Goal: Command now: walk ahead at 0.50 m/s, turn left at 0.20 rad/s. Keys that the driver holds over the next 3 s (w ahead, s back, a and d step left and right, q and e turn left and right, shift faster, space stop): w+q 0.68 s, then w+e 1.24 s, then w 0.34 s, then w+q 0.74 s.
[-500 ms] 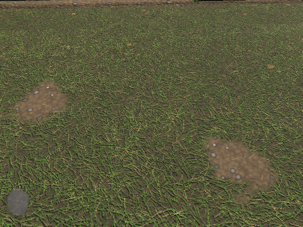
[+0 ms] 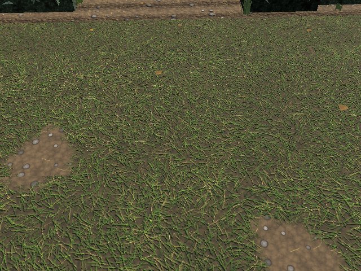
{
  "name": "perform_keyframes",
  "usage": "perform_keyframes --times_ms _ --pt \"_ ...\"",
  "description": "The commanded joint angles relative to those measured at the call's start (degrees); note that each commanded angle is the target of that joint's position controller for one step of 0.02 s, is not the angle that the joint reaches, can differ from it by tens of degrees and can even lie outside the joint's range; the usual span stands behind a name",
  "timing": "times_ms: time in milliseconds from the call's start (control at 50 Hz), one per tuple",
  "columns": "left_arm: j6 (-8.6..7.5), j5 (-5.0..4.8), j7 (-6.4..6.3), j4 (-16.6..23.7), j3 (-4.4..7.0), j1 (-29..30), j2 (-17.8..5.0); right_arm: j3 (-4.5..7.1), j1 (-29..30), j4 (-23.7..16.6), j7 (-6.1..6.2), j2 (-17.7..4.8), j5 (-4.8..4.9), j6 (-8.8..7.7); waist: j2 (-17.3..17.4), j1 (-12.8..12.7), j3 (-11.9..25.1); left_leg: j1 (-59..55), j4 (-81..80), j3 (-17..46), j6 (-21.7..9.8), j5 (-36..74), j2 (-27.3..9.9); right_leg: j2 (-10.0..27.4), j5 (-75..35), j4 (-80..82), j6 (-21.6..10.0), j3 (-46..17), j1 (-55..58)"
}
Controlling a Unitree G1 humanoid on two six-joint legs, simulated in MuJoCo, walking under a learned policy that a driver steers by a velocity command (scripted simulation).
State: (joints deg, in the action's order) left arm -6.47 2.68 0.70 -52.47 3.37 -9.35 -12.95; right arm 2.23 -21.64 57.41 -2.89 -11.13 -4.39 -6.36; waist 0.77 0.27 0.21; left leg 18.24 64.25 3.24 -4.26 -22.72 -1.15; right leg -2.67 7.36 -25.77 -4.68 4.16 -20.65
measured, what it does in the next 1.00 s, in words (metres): goes down, turning left: left foot 0.16 m lower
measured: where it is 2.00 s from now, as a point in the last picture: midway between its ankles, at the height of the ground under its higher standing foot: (140, 167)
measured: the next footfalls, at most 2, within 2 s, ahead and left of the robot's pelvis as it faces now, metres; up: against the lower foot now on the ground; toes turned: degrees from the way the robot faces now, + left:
left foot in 0.60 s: +0.48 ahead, +0.28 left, -0.16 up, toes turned +26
right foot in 1.06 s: +0.88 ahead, +0.16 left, -0.16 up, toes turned +16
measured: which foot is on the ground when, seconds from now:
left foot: up 0.00-0.58, down 0.60-1.00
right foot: down 0.00-0.62, up 0.64-1.00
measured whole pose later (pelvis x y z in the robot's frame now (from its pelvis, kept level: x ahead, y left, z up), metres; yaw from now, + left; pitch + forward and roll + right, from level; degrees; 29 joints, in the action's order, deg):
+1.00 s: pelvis +0.61 +0.20 -0.17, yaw +20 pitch +1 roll +3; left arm -5.1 3.2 3.9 -48.6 -1.1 -4.6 -13.5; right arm 2.5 -23.8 56.8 -3.7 -11.9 -5.0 -6.1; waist -2.7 3.8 -0.4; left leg -0.4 22.3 -6.6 -0.3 -23.6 1.5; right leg 5.2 -2.7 -38.9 -4.7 -0.6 -38.7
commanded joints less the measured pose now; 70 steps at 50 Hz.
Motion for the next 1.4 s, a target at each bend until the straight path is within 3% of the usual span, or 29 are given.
perform_keyframes --times_ms 20,160,200,260,320,380,420,480,520,580,600,620,640,660,680,700,740,780,880,960,1040,1080,1100,1120,1160,1200,1240,1360,1400 --pt "-0.38 0.11 -1.24 -0.7 -0.37 -7.1 0.6 -0.75 -1.3 -3.0 1.18 1.7 -0.41 -0.26 -1.0 -0.8 0.2 14.4 1.9 4.1 -0.8 5.9 -6.9 18.2 -4.6 16.3 -10.2 -17.8 10.7" --pt "-1.65 3.02 0.94 -2.8 -0.11 -14.0 -1.1 -0.41 6.9 -6.9 -1.3 -0.1 -0.21 1.19 -2.2 -1.4 -1.8 17.7 -11.3 0.2 1.5 24.6 -6.6 15.7 -14.8 17.8 -9.9 -1.4 6.7" --pt "-1.34 4.33 0.73 -3.4 -0.37 -15.0 -0.9 -0.75 2.1 -5.8 -2.73 -0.2 -0.69 1.28 -1.9 -0.4 -2.1 18.5 -4.8 1.6 1.4 30.7 -6.8 16.6 -15.8 14.2 -10.4 -0.1 7.0" --pt "-1.63 4.9 -0.84 -7.8 -1.79 -22.3 2.6 -0.38 9.4 -9.3 -1.69 -2.5 -0.14 1.5 -0.8 -3.6 -5.0 36.1 -11.1 8.5 1.7 34.8 -9.2 20.4 -12.2 9.1 -10.1 -3.5 24.2" --pt "-1.68 3.92 -2.24 -11.4 -2.71 -34.1 2.7 -0.77 17.6 -11.1 -0.71 0.1 0.16 1.75 -2.9 -8.4 -7.1 46.1 -23.6 5.9 2.1 42.3 -7.8 20.6 -11.5 6.5 -9.0 -3.5 38.4" --pt "-1.26 3.48 -0.76 -8.2 -4.1 -27.6 3.6 -1.71 19.0 -11.4 -1.95 1.7 0.4 1.75 -3.0 -6.3 -8.0 19.9 -31.3 -2.8 -0.8 55.3 -6.7 13.3 -2.5 7.4 -6.0 6.1 14.2" --pt "-1.22 4.05 -0.29 -7.6 -4.11 -25.9 2.6 -1.2 17.6 -11.9 -2.05 -0.6 -0.08 2.86 -2.4 -5.1 -10.3 13.9 -28.5 -2.6 -1.0 51.6 -6.6 14.6 2.5 5.9 -5.6 6.3 9.2" --pt "-0.8 0.91 -2.34 -11.0 -3.82 -33.0 0.9 -1.73 23.8 -13.4 -1.96 -0.8 -1.42 4.09 0.8 -8.7 -14.5 25.9 -41.5 -2.9 0.3 41.4 -8.5 17.3 1.4 0.1 -4.9 4.1 26.7" --pt "0.7 1.01 -3.41 -11.7 -3.88 -34.7 1.0 -2.78 25.7 -12.7 -1.86 0.8 -1.84 3.84 0.2 -9.9 -14.2 23.8 -44.6 -3.9 1.1 41.0 -8.8 17.8 -1.1 -1.2 -3.9 3.7 29.7" --pt "2.37 2.65 -1.92 -11.8 -3.33 -34.0 -2.2 -1.01 15.7 -6.6 -0.18 -4.3 -0.88 2.72 4.0 -5.9 -7.3 4.4 -46.4 -7.7 1.2 44.4 -5.2 15.3 -9.9 -14.1 -1.0 7.6 26.9" --pt "2.68 3.53 -0.28 -10.5 -3.15 -31.8 -4.2 1.27 3.5 -3.3 0.48 -9.8 0.67 1.69 4.6 -0.6 -1.9 -15.8 -44.0 -10.4 -0.2 47.3 -1.7 12.8 -12.5 -23.2 1.4 9.7 18.4" --pt "2.32 5.38 1.48 -10.4 -4.25 -32.1 -2.0 3.72 -6.8 -0.9 0.7 -15.6 -0.08 1.35 6.4 4.0 2.6 -38.5 -34.8 -6.5 -4.8 54.7 -4.5 11.1 -1.4 -36.6 5.2 8.0 0.4" --pt "2.03 5.96 4.28 -9.9 -6.18 -44.1 3.8 5.32 -22.4 2.3 -0.27 -22.1 2.0 2.15 16.1 3.2 30.5 -74.8 -14.2 9.3 -21.6 84.0 -16.7 4.7 35.0 -65.3 10.7 5.5 -10.4" --pt "0.81 1.93 5.54 -4.6 -4.52 -29.8 -4.1 4.67 -29.4 6.1 -1.15 -17.6 1.23 2.35 6.8 12.8 34.0 -80.8 -20.8 22.6 -25.8 74.5 -22.0 1.5 40.8 -82.0 12.3 -0.7 -27.4" --pt "-0.81 -0.58 5.02 0.1 -3.76 -13.2 -4.7 4.6 -28.0 6.3 0.1 -15.5 1.22 2.35 2.2 15.9 21.2 -70.0 -27.8 22.6 -21.8 55.9 -19.6 3.0 39.4 -81.9 11.0 -3.4 -40.3" --pt "-1.72 -0.77 3.99 2.3 -3.36 -6.8 -5.8 3.6 -20.8 4.1 0.37 -12.7 1.69 2.24 -0.2 14.0 11.1 -51.2 -33.5 19.4 -18.6 48.1 -18.3 7.2 38.8 -79.7 9.3 -5.8 -39.6" --pt "-1.85 0.52 2.42 2.7 -3.06 -7.8 -5.2 2.15 -9.2 0.8 -0.55 -8.9 -0.32 2.31 -0.5 2.8 -0.1 -18.6 -37.0 14.9 -18.7 58.6 -19.9 12.8 34.7 -65.0 7.1 -7.1 -26.8" --pt "-0.05 1.65 1.51 -0.5 -4.31 -14.2 2.0 0.12 1.1 -3.7 -0.24 -3.8 1.33 0.12 -1.5 -3.2 -4.5 8.8 -51.0 8.8 -17.0 42.3 -16.6 14.9 14.8 -38.0 4.3 -8.6 -10.2" --pt "1.66 1.02 2.76 1.8 -5.02 -8.7 -0.2 2.03 4.1 -5.6 -1.57 -9.1 0.25 -1.23 1.0 -3.9 -2.8 4.7 -51.8 3.7 -13.7 34.5 -15.3 12.8 -5.8 -19.0 0.9 -8.1 -7.5" --pt "1.17 0.37 3.39 5.4 -3.39 3.3 -5.5 1.65 1.4 -4.3 -0.46 -8.5 -1.03 -0.57 -0.2 -0.1 -4.8 -7.7 -49.7 -3.4 -8.2 27.6 -13.9 9.5 -13.9 -14.2 -0.4 -6.9 -13.4" --pt "-0.01 0.38 2.84 6.9 -1.27 6.8 -8.3 2.27 -1.7 -3.6 0.01 -11.6 -0.26 0.59 1.5 0.6 -5.2 -14.1 -44.7 -8.9 -4.2 29.8 -12.9 3.1 -7.1 -11.9 -2.5 0.3 -4.5" --pt "-1.87 -0.91 1.98 3.8 1.48 -4.0 -14.1 2.34 -5.0 -4.1 0.0 -10.2 -1.28 0.57 -3.8 -1.4 3.6 -7.1 -24.8 -15.1 1.2 34.4 -5.4 -1.0 -14.3 -13.5 -6.2 -2.0 18.5" --pt "-1.48 -1.36 1.94 1.1 1.69 -19.2 -15.0 -0.27 -12.7 -4.3 -1.14 -3.3 -3.02 0.0 -13.1 -4.3 18.8 11.0 -6.7 -11.8 5.5 9.6 1.5 10.8 -5.2 -7.4 -18.8 -27.3 46.2" --pt "-1.14 -0.24 2.01 -2.9 1.23 -31.3 -13.6 0.18 -3.2 -5.9 -2.94 -6.1 -0.92 -0.07 -10.8 -11.5 17.5 26.2 8.8 -5.4 5.0 -14.6 7.2 16.5 12.4 5.4 -19.4 -47.1 52.1" --pt "-2.51 -0.58 1.57 -2.6 1.65 -22.6 -12.4 0.35 10.4 -9.5 -0.84 -8.2 0.96 -0.35 -4.1 -10.4 0.6 33.3 13.9 3.4 1.6 -6.8 0.8 14.6 23.5 8.4 -13.1 -42.4 31.6" --pt "-2.88 -0.43 1.9 -1.9 -0.82 -14.6 -6.3 -1.04 8.9 -10.9 2.05 -5.7 -1.37 -0.38 -2.5 -3.8 0.5 23.1 9.1 5.2 0.5 -1.0 -3.6 14.0 16.6 9.2 -14.7 -38.1 15.4" --pt "-3.01 -0.5 1.8 1.4 -2.09 -6.2 -3.6 -1.7 8.2 -11.7 3.25 -4.0 -1.88 1.04 -1.0 0.5 0.0 14.8 2.9 5.2 2.1 -1.0 -5.5 12.5 14.7 13.1 -13.9 -34.1 2.8" --pt "-2.65 0.41 4.26 3.0 -0.14 -10.9 -9.8 -2.97 15.1 -17.4 2.02 -3.5 -0.11 2.3 -3.8 -2.3 -2.0 -0.2 -15.2 -5.0 7.4 13.3 -1.3 4.2 7.0 10.8 -11.2 -20.3 -11.7" --pt "-2.64 2.41 3.73 4.3 -0.17 -10.8 -9.2 -2.31 7.0 -16.1 1.12 -5.6 -2.03 1.81 -3.0 0.5 -1.0 -1.7 -3.3 -4.4 7.1 18.3 -1.4 4.9 0.2 1.3 -12.2 -22.9 -13.1"
Over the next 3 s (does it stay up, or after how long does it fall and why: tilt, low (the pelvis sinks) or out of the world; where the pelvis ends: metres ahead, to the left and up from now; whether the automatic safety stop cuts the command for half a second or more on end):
stays up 1.82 0.13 -0.39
